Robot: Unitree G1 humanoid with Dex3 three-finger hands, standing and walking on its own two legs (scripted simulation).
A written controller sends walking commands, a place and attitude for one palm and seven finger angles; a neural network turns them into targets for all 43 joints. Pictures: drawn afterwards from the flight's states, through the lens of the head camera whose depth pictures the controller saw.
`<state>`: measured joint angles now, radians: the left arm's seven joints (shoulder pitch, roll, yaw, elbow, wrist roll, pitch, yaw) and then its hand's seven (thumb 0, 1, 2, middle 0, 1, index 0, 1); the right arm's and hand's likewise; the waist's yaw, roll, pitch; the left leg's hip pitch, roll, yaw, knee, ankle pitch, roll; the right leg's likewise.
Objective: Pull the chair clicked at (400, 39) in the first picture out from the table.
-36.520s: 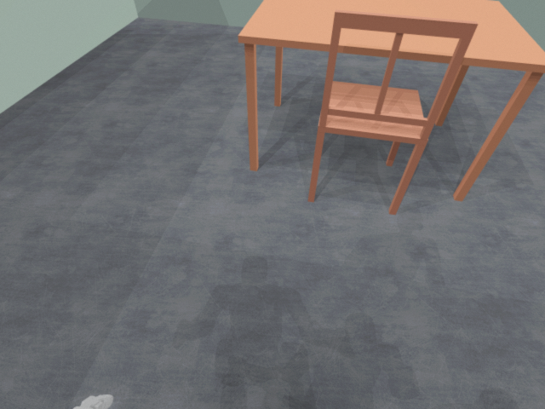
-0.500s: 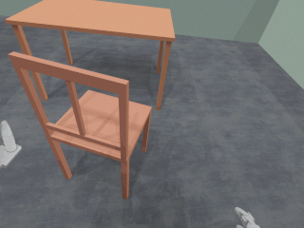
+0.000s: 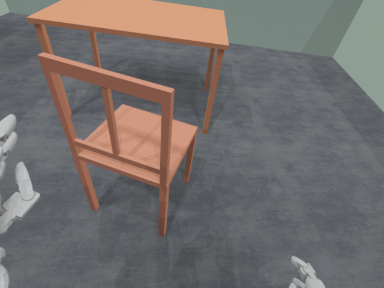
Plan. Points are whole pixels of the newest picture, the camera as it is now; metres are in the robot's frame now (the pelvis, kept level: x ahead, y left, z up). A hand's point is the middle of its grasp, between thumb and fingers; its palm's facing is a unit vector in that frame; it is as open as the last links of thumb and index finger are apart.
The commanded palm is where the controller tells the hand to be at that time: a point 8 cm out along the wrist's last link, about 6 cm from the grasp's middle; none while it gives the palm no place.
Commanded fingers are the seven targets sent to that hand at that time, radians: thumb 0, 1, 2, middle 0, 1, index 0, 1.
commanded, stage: stop stepping back and stand still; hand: left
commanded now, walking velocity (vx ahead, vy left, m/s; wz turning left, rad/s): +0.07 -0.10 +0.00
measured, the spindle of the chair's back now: (111, 123) +0.64 +0.31 -0.07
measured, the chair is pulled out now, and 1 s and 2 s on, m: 0.67 0.67 0.67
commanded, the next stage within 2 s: let the arm hang, fingers relaxed in 0.22 s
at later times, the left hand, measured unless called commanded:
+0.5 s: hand (92, 276) +0.18 +0.22 -0.11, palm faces +0.13 -0.95 -0.30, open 7.4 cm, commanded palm none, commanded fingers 0.00 0.90 0.90 -0.20 -0.30 -0.20 -0.30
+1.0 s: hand out of the picture +0.01 +0.17 -0.15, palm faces +0.12 -0.97 -0.23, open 7.3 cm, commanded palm none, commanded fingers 0.00 0.90 0.90 -0.20 -0.30 -0.20 -0.30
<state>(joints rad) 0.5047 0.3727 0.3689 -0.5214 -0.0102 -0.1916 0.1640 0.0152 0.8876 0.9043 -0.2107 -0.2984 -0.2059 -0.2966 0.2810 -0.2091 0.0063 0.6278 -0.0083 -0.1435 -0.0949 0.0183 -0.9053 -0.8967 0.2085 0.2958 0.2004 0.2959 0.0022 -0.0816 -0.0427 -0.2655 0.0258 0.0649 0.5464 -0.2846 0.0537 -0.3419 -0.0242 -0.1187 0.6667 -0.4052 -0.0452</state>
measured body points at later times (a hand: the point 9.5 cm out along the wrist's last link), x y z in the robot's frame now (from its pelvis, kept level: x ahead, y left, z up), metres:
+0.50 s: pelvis +0.01 +0.00 -0.02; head +0.01 +0.00 +0.43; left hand +0.17 +0.27 -0.08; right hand +0.12 -0.25 -0.14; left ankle +0.03 +0.11 -0.73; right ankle +0.03 -0.11 -0.71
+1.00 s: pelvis +0.00 -0.02 +0.01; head +0.01 -0.03 +0.46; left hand +0.00 +0.22 -0.13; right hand +0.00 -0.23 -0.15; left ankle -0.01 +0.10 -0.73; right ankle +0.05 -0.10 -0.73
